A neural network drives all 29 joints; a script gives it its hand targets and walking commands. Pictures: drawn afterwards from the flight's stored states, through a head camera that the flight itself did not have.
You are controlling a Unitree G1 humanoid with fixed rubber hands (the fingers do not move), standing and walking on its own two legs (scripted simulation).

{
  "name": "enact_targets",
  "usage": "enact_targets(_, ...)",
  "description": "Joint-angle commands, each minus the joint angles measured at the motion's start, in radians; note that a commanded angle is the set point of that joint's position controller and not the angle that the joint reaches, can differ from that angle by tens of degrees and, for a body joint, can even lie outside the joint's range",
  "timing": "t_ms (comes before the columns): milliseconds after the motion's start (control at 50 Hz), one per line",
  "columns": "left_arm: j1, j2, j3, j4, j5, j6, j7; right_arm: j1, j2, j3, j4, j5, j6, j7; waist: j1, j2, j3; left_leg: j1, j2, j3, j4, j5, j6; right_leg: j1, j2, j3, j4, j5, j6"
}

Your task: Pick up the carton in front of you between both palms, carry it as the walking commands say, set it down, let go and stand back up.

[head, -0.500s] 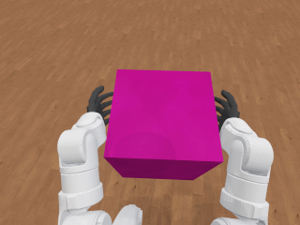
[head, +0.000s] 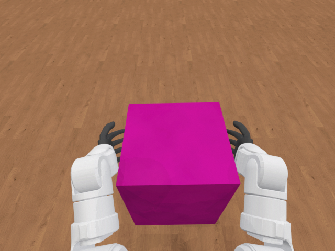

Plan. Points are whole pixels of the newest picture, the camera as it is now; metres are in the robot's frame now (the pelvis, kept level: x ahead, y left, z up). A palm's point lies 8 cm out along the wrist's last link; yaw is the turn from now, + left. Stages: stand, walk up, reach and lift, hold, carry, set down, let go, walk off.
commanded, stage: carry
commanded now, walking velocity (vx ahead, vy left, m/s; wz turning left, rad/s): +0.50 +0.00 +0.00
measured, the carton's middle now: (174, 167) +0.33 +0.00 +0.03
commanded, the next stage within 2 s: none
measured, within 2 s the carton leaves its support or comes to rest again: neither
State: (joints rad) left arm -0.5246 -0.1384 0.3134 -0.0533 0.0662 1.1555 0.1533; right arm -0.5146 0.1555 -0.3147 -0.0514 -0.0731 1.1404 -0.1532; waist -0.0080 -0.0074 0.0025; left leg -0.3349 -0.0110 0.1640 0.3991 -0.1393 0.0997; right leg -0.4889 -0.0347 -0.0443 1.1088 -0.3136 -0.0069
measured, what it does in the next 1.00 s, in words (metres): walks ahead: right foot, then left foot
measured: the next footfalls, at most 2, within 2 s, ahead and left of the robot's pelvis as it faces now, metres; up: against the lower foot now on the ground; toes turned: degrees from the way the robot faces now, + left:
right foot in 0.34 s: +0.41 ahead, -0.13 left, +0.00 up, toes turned -8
left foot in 0.80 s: +0.69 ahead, +0.10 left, +0.00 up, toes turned -13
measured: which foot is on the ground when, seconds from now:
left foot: down 0.00-0.36, up 0.38-0.78, down 0.80-1.00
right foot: up 0.00-0.32, down 0.34-0.82, up 0.84-0.96, down 0.98-1.00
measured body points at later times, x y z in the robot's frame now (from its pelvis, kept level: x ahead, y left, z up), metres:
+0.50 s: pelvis +0.34 -0.05 +0.00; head +0.33 -0.06 +0.45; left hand +0.58 +0.12 +0.08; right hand +0.60 -0.18 +0.08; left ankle +0.25 +0.07 -0.66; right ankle +0.37 -0.12 -0.74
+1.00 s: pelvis +0.58 +0.00 -0.01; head +0.57 +0.01 +0.44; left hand +0.83 +0.16 +0.07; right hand +0.83 -0.15 +0.07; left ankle +0.66 +0.09 -0.74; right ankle +0.54 -0.12 -0.74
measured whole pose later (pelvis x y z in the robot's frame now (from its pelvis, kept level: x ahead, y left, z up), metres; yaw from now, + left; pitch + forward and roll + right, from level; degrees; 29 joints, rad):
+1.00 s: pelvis +0.58 +0.00 -0.01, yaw +0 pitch +2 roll +0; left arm -0.02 -0.13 0.06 -0.48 0.05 1.21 0.13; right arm 0.00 0.13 -0.06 -0.46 -0.04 1.18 -0.13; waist -0.01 -0.04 -0.06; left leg -0.37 0.04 0.24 0.41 -0.09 0.07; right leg -0.23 -0.06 -0.10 0.53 -0.36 0.02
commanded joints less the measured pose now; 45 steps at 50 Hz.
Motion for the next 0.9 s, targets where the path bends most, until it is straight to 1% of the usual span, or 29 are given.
enact_targets(0,-0.526,-0.953,-0.738,-0.071,-0.228,-0.054,-0.076,-0.557,0.926,0.715,-0.103,0.259,-0.045,0.087,0.001,0.109,-0.477,0.467,0.293,-0.290,-0.184,0.207,0.071,-0.107,-0.054,0.001,-0.130,0.041,0.033)
enact_targets(80,-0.325,-0.964,-0.815,-0.137,-0.221,-0.089,-0.095,-0.339,0.908,0.771,-0.179,0.236,-0.078,0.115,-0.006,0.138,-0.448,0.577,0.250,-0.187,-0.158,0.449,0.046,-0.179,-0.040,-0.066,-0.322,0.116,0.050)
enact_targets(120,-0.258,-0.952,-0.856,-0.212,-0.231,-0.094,-0.102,-0.221,0.927,0.796,-0.200,0.241,-0.082,0.131,-0.010,0.154,-0.408,0.599,0.237,-0.162,-0.161,0.489,0.041,-0.200,-0.036,-0.084,-0.393,0.160,0.048)
enact_targets(180,-0.159,-0.960,-0.897,-0.314,-0.268,-0.086,-0.116,-0.108,0.904,0.811,-0.296,0.247,-0.074,0.137,-0.016,0.157,-0.350,0.608,0.228,-0.133,-0.163,0.523,0.040,-0.181,-0.027,-0.110,-0.517,0.224,0.038)
enact_targets(220,-0.091,-0.936,-0.908,-0.389,-0.284,-0.068,-0.120,-0.034,0.885,0.827,-0.360,0.256,-0.057,0.138,-0.019,0.168,-0.310,0.609,0.222,-0.111,-0.146,0.575,0.022,-0.146,-0.008,-0.130,-0.604,0.273,0.025)
enact_targets(260,-0.010,-0.897,-0.904,-0.445,-0.290,-0.041,-0.123,0.040,0.855,0.840,-0.419,0.260,-0.032,0.136,-0.017,0.181,-0.300,0.580,0.217,-0.073,-0.087,0.689,-0.011,-0.019,0.022,-0.169,-0.689,0.312,0.003)
enact_targets(280,0.040,-0.876,-0.898,-0.460,-0.288,-0.027,-0.123,0.070,0.837,0.846,-0.449,0.262,-0.016,0.135,-0.006,0.173,-0.320,0.540,0.208,-0.039,-0.001,0.740,-0.034,0.105,0.050,-0.207,-0.727,0.326,-0.009)
enact_targets(300,0.078,-0.856,-0.887,-0.470,-0.281,-0.012,-0.124,0.105,0.816,0.852,-0.472,0.265,0.001,0.134,0.006,0.142,-0.368,0.439,0.187,0.001,0.133,0.713,-0.062,0.308,0.066,-0.223,-0.746,0.308,-0.017)
enact_targets(320,0.138,-0.838,-0.871,-0.473,-0.271,0.002,-0.125,0.099,0.786,0.860,-0.506,0.273,0.016,0.134,0.032,0.076,-0.423,0.258,0.167,0.011,0.317,0.473,-0.089,0.531,-0.036,-0.110,-0.735,0.257,-0.033)
enact_targets(340,0.157,-0.797,-0.849,-0.474,-0.254,0.011,-0.126,0.100,0.782,0.882,-0.530,0.286,0.036,0.136,0.037,-0.162,-0.539,-0.070,0.080,-0.020,0.631,0.140,-0.127,0.818,-0.329,0.347,-0.718,0.231,-0.176)
enact_targets(360,0.182,-0.795,-0.842,-0.460,-0.251,0.016,-0.127,0.082,0.755,0.888,-0.548,0.298,0.047,0.141,0.035,-0.291,-0.492,-0.299,-0.023,-0.077,0.815,-0.321,-0.129,0.860,-0.392,0.539,-0.825,0.361,-0.263)
enact_targets(380,0.167,-0.807,-0.847,-0.494,-0.266,0.021,-0.133,0.069,0.773,0.911,-0.554,0.310,0.050,0.146,0.033,-0.214,-0.452,-0.375,0.039,-0.159,0.920,-0.342,-0.105,0.810,-0.385,0.436,-0.808,0.423,-0.264)
enact_targets(400,0.161,-0.832,-0.852,-0.499,-0.271,0.023,-0.139,0.060,0.791,0.912,-0.551,0.315,0.052,0.152,0.033,-0.122,-0.423,-0.374,0.086,-0.178,0.897,-0.300,-0.090,0.733,-0.360,0.351,-0.808,0.464,-0.231)
enact_targets(420,0.135,-0.844,-0.860,-0.514,-0.279,0.022,-0.146,0.060,0.811,0.918,-0.546,0.320,0.050,0.156,0.024,-0.047,-0.376,-0.338,0.125,-0.180,0.819,-0.244,-0.089,0.626,-0.333,0.273,-0.841,0.422,-0.186)
enact_targets(440,0.112,-0.850,-0.873,-0.522,-0.290,0.022,-0.151,0.070,0.828,0.925,-0.537,0.319,0.047,0.158,0.017,-0.040,-0.347,-0.292,0.148,-0.172,0.728,-0.197,-0.093,0.539,-0.308,0.214,-0.885,0.317,-0.144)
enact_targets(460,0.106,-0.850,-0.884,-0.530,-0.301,0.021,-0.156,0.085,0.834,0.926,-0.531,0.311,0.044,0.157,0.014,-0.064,-0.337,-0.244,0.141,-0.142,0.669,-0.163,-0.098,0.480,-0.287,0.157,-0.917,0.242,-0.124)
enact_targets(500,0.123,-0.820,-0.887,-0.523,-0.308,0.025,-0.163,0.120,0.823,0.915,-0.512,0.285,0.042,0.148,0.013,-0.101,-0.300,-0.226,0.132,-0.105,0.551,-0.119,-0.112,0.422,-0.261,0.095,-0.973,0.112,-0.123)
enact_targets(520,0.130,-0.801,-0.886,-0.520,-0.310,0.026,-0.164,0.131,0.810,0.908,-0.507,0.274,0.042,0.143,0.012,-0.115,-0.274,-0.245,0.133,-0.090,0.494,-0.090,-0.120,0.417,-0.257,0.078,-0.997,0.088,-0.129)
enact_targets(540,0.138,-0.783,-0.884,-0.519,-0.311,0.029,-0.164,0.142,0.795,0.901,-0.504,0.265,0.045,0.137,0.011,-0.111,-0.242,-0.255,0.131,-0.073,0.430,-0.055,-0.126,0.412,-0.249,0.049,-1.000,0.148,-0.131)
enact_targets(600,0.161,-0.733,-0.873,-0.520,-0.305,0.036,-0.156,0.167,0.757,0.887,-0.506,0.254,0.052,0.122,0.012,-0.120,-0.197,-0.222,0.105,-0.017,0.272,0.017,-0.129,0.416,-0.214,-0.056,-0.935,0.460,-0.104)
enact_targets(660,0.187,-0.701,-0.857,-0.524,-0.287,0.045,-0.143,0.155,0.727,0.888,-0.531,0.263,0.065,0.114,0.022,-0.150,-0.175,-0.185,0.074,0.014,0.201,0.112,-0.126,0.434,-0.200,-0.107,-0.877,0.648,-0.076)
enact_targets(720,0.184,-0.671,-0.844,-0.521,-0.274,0.055,-0.130,0.142,0.688,0.876,-0.526,0.270,0.076,0.111,0.027,-0.155,-0.172,-0.061,0.051,0.051,0.104,0.179,-0.115,0.427,-0.175,-0.143,-0.765,0.620,-0.042)
enact_targets(740,0.173,-0.661,-0.843,-0.520,-0.275,0.059,-0.126,0.146,0.675,0.866,-0.516,0.268,0.079,0.110,0.017,-0.131,-0.181,0.037,0.034,0.079,0.027,0.234,-0.110,0.399,-0.152,-0.168,-0.681,0.604,-0.021)
enact_targets(760,0.165,-0.648,-0.844,-0.517,-0.276,0.064,-0.122,0.146,0.659,0.855,-0.511,0.264,0.082,0.108,0.013,-0.096,-0.192,0.146,0.036,0.078,-0.041,0.304,-0.113,0.361,-0.134,-0.171,-0.606,0.604,0.007)
enact_targets(780,0.156,-0.633,-0.841,-0.513,-0.278,0.069,-0.118,0.147,0.641,0.842,-0.504,0.260,0.086,0.107,0.011,-0.046,-0.238,0.292,0.144,-0.021,-0.019,0.534,-0.109,0.284,-0.112,-0.164,-0.501,0.443,0.047)
enact_targets(800,0.138,-0.632,-0.849,-0.517,-0.285,0.076,-0.114,0.157,0.639,0.829,-0.483,0.260,0.088,0.106,0.001,0.144,-0.347,0.493,0.340,-0.236,0.049,0.899,-0.012,0.149,-0.062,-0.142,-0.316,0.026,0.079)
enact_targets(820,0.155,-0.652,-0.869,-0.522,-0.298,0.081,-0.116,0.187,0.660,0.825,-0.472,0.267,0.081,0.106,-0.009,0.246,-0.459,0.577,0.430,-0.390,0.015,0.817,0.109,0.090,-0.010,-0.071,-0.207,-0.245,0.076)
enact_targets(840,0.152,-0.691,-0.891,-0.543,-0.300,0.075,-0.123,0.201,0.707,0.834,-0.481,0.281,0.072,0.114,-0.002,0.213,-0.451,0.502,0.419,-0.388,-0.050,0.657,0.112,0.087,-0.022,-0.015,-0.195,-0.293,0.058)
enact_targets(880,0.120,-0.790,-0.908,-0.541,-0.299,0.059,-0.142,0.172,0.806,0.859,-0.495,0.295,0.053,0.135,0.004,0.161,-0.414,0.373,0.357,-0.275,-0.113,0.419,0.045,0.152,-0.054,0.012,-0.402,-0.296,0.027)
